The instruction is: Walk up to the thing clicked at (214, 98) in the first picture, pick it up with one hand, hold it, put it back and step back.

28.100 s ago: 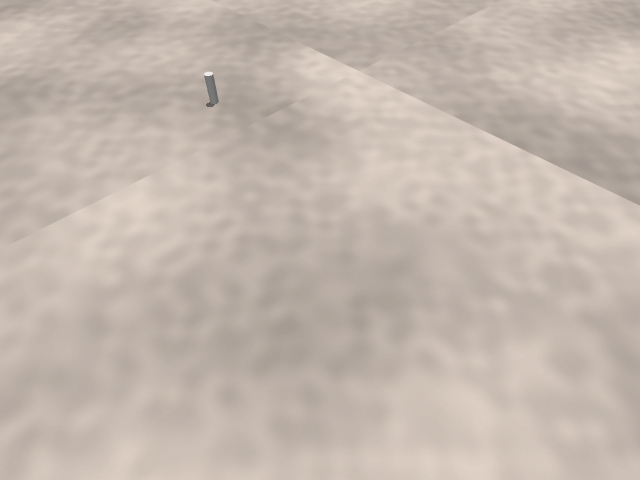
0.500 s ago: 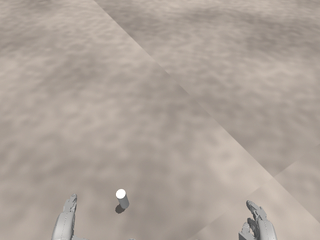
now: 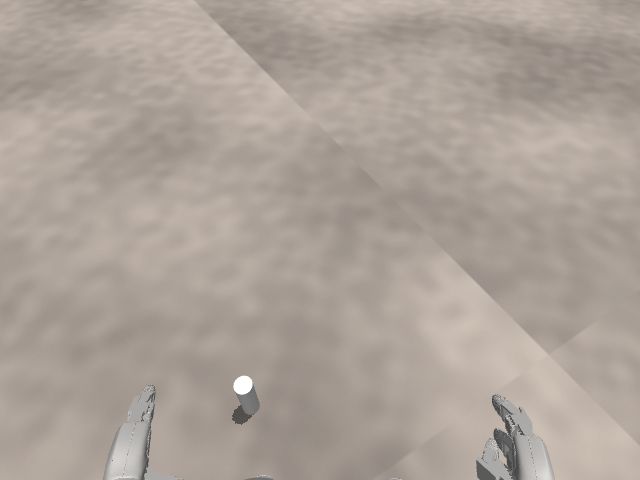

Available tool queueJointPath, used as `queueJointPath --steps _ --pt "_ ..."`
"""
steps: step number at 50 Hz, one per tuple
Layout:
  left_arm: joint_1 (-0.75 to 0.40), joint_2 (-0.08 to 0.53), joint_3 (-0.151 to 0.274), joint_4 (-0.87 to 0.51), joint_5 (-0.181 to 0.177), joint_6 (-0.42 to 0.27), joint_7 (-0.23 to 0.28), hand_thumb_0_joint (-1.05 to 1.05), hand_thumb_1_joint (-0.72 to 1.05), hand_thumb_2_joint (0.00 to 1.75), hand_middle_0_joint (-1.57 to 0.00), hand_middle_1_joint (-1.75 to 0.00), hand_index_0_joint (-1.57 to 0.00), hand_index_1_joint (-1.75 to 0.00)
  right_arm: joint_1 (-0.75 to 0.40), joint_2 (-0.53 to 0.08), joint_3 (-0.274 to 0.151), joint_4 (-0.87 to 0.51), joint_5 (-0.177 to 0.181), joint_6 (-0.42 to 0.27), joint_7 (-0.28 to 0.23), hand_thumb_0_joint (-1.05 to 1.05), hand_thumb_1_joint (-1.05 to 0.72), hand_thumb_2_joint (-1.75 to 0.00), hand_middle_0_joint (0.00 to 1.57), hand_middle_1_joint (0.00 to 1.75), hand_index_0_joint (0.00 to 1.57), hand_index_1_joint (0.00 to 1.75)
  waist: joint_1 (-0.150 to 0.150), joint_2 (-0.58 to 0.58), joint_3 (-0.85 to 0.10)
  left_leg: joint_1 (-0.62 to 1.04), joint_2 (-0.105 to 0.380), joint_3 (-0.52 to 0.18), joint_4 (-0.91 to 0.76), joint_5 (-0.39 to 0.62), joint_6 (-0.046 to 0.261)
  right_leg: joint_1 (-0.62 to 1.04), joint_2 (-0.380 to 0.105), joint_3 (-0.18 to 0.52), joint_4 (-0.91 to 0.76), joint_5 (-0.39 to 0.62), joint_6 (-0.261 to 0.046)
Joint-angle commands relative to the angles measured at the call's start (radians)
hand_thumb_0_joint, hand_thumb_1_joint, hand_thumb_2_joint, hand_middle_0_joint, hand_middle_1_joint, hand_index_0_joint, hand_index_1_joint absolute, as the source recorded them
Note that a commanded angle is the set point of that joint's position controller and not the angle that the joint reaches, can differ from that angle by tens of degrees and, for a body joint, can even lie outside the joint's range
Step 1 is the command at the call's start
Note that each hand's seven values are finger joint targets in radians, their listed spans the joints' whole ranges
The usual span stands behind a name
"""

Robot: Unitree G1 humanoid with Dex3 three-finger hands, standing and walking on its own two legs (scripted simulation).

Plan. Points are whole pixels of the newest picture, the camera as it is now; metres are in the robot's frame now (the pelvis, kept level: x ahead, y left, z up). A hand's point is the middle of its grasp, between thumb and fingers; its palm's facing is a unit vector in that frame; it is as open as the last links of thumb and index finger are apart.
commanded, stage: home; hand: left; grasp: from the side
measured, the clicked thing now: (247, 396) +0.43 +0.22 -0.64
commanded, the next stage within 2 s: stand in 0.58 s
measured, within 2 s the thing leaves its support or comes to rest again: neither
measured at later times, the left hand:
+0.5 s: hand (181, 453) +0.17 +0.18 -0.06, palm faces +0.12 -0.95 -0.28, open 17.4 cm
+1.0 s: hand (181, 452) +0.17 +0.19 -0.06, palm faces +0.12 -0.95 -0.28, open 12.4 cm
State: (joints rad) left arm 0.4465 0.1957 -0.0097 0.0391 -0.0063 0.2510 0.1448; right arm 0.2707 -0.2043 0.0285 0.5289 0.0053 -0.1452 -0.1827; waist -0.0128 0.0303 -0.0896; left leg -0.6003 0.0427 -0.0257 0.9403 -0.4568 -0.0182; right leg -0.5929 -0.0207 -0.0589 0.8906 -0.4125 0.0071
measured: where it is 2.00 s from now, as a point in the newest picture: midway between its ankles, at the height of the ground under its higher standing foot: outside the picture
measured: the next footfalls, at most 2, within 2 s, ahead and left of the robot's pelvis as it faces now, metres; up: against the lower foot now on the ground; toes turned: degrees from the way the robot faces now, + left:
none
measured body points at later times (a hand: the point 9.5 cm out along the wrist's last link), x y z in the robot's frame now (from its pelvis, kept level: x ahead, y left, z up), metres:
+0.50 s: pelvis +0.01 +0.00 +0.00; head +0.03 +0.00 +0.45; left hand +0.16 +0.23 -0.04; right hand +0.17 -0.24 -0.07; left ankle +0.01 +0.13 -0.69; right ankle +0.02 -0.13 -0.69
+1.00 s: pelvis +0.01 +0.00 +0.00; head +0.03 +0.01 +0.45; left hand +0.17 +0.23 -0.04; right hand +0.17 -0.24 -0.07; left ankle +0.01 +0.13 -0.69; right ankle +0.02 -0.13 -0.69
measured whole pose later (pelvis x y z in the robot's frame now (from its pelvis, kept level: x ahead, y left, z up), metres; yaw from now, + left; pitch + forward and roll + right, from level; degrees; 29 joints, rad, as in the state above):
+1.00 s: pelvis +0.01 +0.00 +0.00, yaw +0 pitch +7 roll -2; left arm 0.45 0.19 -0.01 0.04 -0.01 0.25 0.14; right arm 0.27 -0.20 0.03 0.53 0.00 -0.14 -0.18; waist -0.01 0.03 -0.09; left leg -0.59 0.04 -0.02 0.93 -0.47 -0.01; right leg -0.58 -0.02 -0.06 0.88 -0.42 0.01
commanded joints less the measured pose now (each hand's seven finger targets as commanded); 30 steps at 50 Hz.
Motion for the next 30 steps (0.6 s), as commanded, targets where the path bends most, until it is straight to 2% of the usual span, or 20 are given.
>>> queueJointPath --steps 1,4,5,6,9,10,11,14,15,16,19,22,23,24,26,28,29,30 --pt "-0.021 0.096 0.051 -0.187 0.012 -0.055 0.008 0.0 -0.54 0.06 -0.05 -0.06 -0.05 -0.06 -0.065 -0.116 -0.051 -0.153 -0.001 -0.056 -0.011 0.0 -0.9 -0.9 0.2 0.3 0.2 0.3 -0.007 -0.005 -0.105 0.051 -0.035 0.028 -0.159 0.162 0.021 0.088 0.03 -0.006 -0.148 0.134 -0.01" --pt "-0.016 0.1 0.057 -0.178 0.011 -0.054 0.008 0.0 -0.54 0.06 -0.05 -0.06 -0.05 -0.06 -0.069 -0.11 -0.048 -0.153 -0.001 -0.056 -0.011 0.0 -0.9 -0.9 0.2 0.3 0.2 0.3 -0.004 -0.02 -0.091 0.041 -0.038 0.031 -0.155 0.145 0.024 0.089 0.025 -0.003 -0.161 0.122 -0.007" --pt "-0.041 0.103 0.053 -0.191 0.009 -0.055 0.005 0.0 -0.54 0.06 -0.05 -0.06 -0.05 -0.06 -0.066 -0.116 -0.049 -0.152 -0.001 -0.055 -0.011 0.0 -0.9 -0.9 0.2 0.3 0.2 0.3 -0.013 -0.011 -0.088 0.042 -0.038 0.029 -0.161 0.133 0.024 0.082 0.027 -0.003 -0.163 0.111 -0.008" --pt "-0.041 0.105 0.057 -0.203 0.01 -0.056 0.007 0.0 -0.56 0.05 -0.05 -0.06 -0.05 -0.06 -0.069 -0.115 -0.05 -0.154 -0.001 -0.056 -0.011 0.0 -0.9 -0.9 0.2 0.3 0.2 0.3 -0.008 -0.002 -0.112 0.049 -0.036 0.023 -0.168 0.136 0.023 0.09 0.029 -0.007 -0.152 0.112 -0.01" --pt "-0.021 0.106 0.059 -0.183 0.01 -0.054 0.007 0.0 -0.55 0.06 -0.05 -0.06 -0.05 -0.06 -0.071 -0.114 -0.05 -0.154 -0.001 -0.056 -0.012 0.0 -0.9 -0.9 0.2 0.3 0.2 0.3 -0.003 -0.019 -0.092 0.044 -0.037 0.028 -0.159 0.156 0.023 0.092 0.027 -0.007 -0.158 0.127 -0.008" --pt "-0.014 0.101 0.057 -0.182 0.011 -0.052 0.005 0.0 -0.54 0.06 -0.05 -0.06 -0.05 -0.06 -0.061 -0.116 -0.053 -0.154 -0.002 -0.054 -0.013 0.0 -0.9 -0.9 0.2 0.3 0.2 0.3 -0.01 -0.016 -0.123 0.054 -0.035 0.023 -0.156 0.186 0.023 0.1 0.03 -0.01 -0.144 0.155 -0.01" --pt "-0.022 0.108 0.061 -0.202 0.011 -0.052 0.007 0.0 -0.57 0.04 -0.05 -0.05 -0.05 -0.05 -0.062 -0.116 -0.051 -0.154 -0.002 -0.054 -0.011 0.0 -0.9 -0.9 0.2 0.3 0.2 0.3 -0.002 0.007 -0.125 0.058 -0.035 0.022 -0.162 0.189 0.02 0.102 0.03 -0.011 -0.139 0.156 -0.013" --pt "-0.02 0.088 0.042 -0.175 0.011 -0.05 0.004 0.0 -0.55 0.06 -0.05 -0.06 -0.05 -0.06 -0.059 -0.116 -0.052 -0.152 -0.002 -0.051 -0.011 0.0 -0.9 -0.9 0.2 0.3 0.2 0.3 -0.01 -0.009 -0.1 0.053 -0.034 0.022 -0.162 0.186 0.02 0.092 0.032 -0.014 -0.143 0.152 -0.012" --pt "-0.029 0.094 0.05 -0.182 0.011 -0.052 0.007 0.0 -0.55 0.06 -0.05 -0.06 -0.05 -0.06 -0.064 -0.114 -0.051 -0.153 -0.002 -0.054 -0.011 0.0 -0.9 -0.9 0.2 0.3 0.2 0.3 -0.008 -0.006 -0.101 0.055 -0.032 0.02 -0.168 0.174 0.02 0.094 0.032 -0.015 -0.143 0.143 -0.012" --pt "-0.036 0.103 0.057 -0.199 0.011 -0.054 0.007 0.0 -0.54 0.06 -0.05 -0.06 -0.05 -0.06 -0.057 -0.113 -0.053 -0.151 -0.004 -0.052 -0.012 0.0 -0.9 -0.9 0.2 0.3 0.2 0.3 -0.009 0.003 -0.136 0.063 -0.034 0.02 -0.156 0.209 0.02 0.109 0.031 -0.013 -0.138 0.176 -0.013" --pt "-0.01 0.096 0.051 -0.178 0.012 -0.05 0.005 0.0 -0.55 0.06 -0.05 -0.06 -0.05 -0.06 -0.054 -0.121 -0.057 -0.153 -0.002 -0.05 -0.012 0.0 -0.9 -0.9 0.2 0.3 0.2 0.3 -0.01 -0.015 -0.122 0.07 -0.032 0.023 -0.153 0.243 0.019 0.108 0.032 -0.014 -0.134 0.205 -0.013" --pt "-0.043 0.098 0.05 -0.182 0.009 -0.051 0.005 0.0 -0.54 0.06 -0.05 -0.06 -0.05 -0.06 -0.069 -0.116 -0.051 -0.154 -0.001 -0.052 -0.01 0.0 -0.9 -0.9 0.2 0.3 0.2 0.3 -0.012 -0.017 -0.08 0.046 -0.034 0.024 -0.168 0.148 0.023 0.085 0.029 -0.012 -0.159 0.121 -0.009" --pt "-0.039 0.103 0.059 -0.19 0.011 -0.052 0.007 0.0 -0.53 0.07 -0.05 -0.06 -0.05 -0.06 -0.064 -0.115 -0.053 -0.154 -0.002 -0.052 -0.011 0.0 -0.9 -0.9 0.2 0.3 0.2 0.3 -0.007 -0.011 -0.114 0.054 -0.035 0.021 -0.165 0.162 0.023 0.102 0.029 -0.012 -0.151 0.133 -0.01" --pt "-0.034 0.107 0.06 -0.181 0.009 -0.051 0.007 0.0 -0.54 0.06 -0.05 -0.06 -0.05 -0.06 -0.07 -0.117 -0.051 -0.155 -0.001 -0.05 -0.009 0.0 -0.9 -0.9 0.2 0.3 0.2 0.3 0.0 -0.01 -0.075 0.036 -0.037 0.023 -0.174 0.131 0.024 0.087 0.027 -0.011 -0.158 0.103 -0.01" --pt "-0.018 0.1 0.052 -0.179 0.01 -0.05 0.004 0.0 -0.53 0.07 -0.05 -0.06 -0.05 -0.06 -0.073 -0.118 -0.052 -0.161 0.0 -0.052 -0.009 0.0 -0.9 -0.9 0.2 0.3 0.2 0.3 -0.003 0.0 -0.08 0.045 -0.036 0.028 -0.175 0.127 0.022 0.08 0.028 -0.01 -0.162 0.097 -0.012" --pt "-0.029 0.096 0.05 -0.193 0.009 -0.052 0.005 0.0 -0.55 0.06 -0.05 -0.06 -0.05 -0.06 -0.064 -0.119 -0.055 -0.158 -0.001 -0.053 -0.009 0.0 -0.9 -0.9 0.2 0.3 0.2 0.3 -0.01 -0.006 -0.119 0.059 -0.033 0.018 -0.172 0.164 0.021 0.095 0.032 -0.015 -0.144 0.134 -0.013" --pt "-0.022 0.105 0.057 -0.2 0.007 -0.05 0.005 0.0 -0.55 0.06 -0.05 -0.06 -0.05 -0.06 -0.062 -0.115 -0.051 -0.156 0.0 -0.051 -0.007 0.0 -0.9 -0.9 0.2 0.3 0.2 0.3 0.001 0.01 -0.105 0.052 -0.034 0.021 -0.171 0.168 0.021 0.094 0.03 -0.014 -0.146 0.138 -0.014" --pt "-0.029 0.103 0.055 -0.189 0.008 -0.05 0.005 0.0 -0.54 0.06 -0.05 -0.06 -0.05 -0.06 -0.063 -0.119 -0.052 -0.157 0.002 -0.051 -0.008 0.0 -0.9 -0.9 0.2 0.3 0.2 0.3 -0.004 0.01 -0.09 0.05 -0.032 0.022 -0.174 0.159 0.02 0.083 0.03 -0.013 -0.145 0.128 -0.014"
